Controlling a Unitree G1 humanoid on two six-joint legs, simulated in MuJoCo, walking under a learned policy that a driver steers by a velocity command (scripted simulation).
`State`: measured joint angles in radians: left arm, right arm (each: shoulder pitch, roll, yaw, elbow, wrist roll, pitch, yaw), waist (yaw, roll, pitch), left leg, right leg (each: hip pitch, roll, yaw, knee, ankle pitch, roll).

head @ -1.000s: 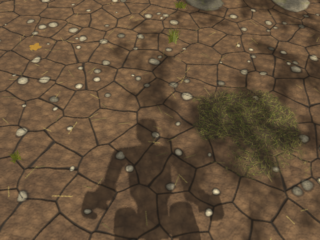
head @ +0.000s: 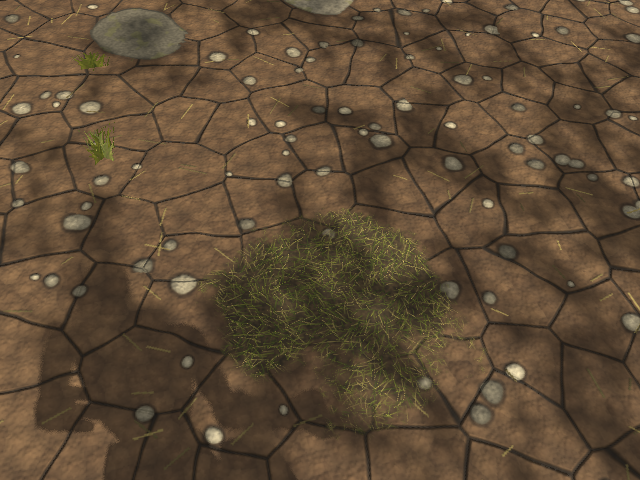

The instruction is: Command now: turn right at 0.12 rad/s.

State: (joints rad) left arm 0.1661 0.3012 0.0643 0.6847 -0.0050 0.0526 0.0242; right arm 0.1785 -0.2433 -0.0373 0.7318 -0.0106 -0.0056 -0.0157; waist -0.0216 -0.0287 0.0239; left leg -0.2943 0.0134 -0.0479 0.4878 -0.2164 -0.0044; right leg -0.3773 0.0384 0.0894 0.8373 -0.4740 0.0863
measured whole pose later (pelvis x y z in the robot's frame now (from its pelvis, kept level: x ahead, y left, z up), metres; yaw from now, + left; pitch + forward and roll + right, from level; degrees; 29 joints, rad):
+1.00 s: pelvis +0.18 +0.00 +0.00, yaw +0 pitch +1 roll +0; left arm 0.02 0.25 0.05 0.76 -0.03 -0.07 -0.03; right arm 0.46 -0.23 -0.03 0.99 0.01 -0.07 -0.01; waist -0.10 -0.03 0.03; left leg 0.12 -0.03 0.01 0.16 -0.30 0.04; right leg -0.62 -0.06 -0.01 0.60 0.02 0.00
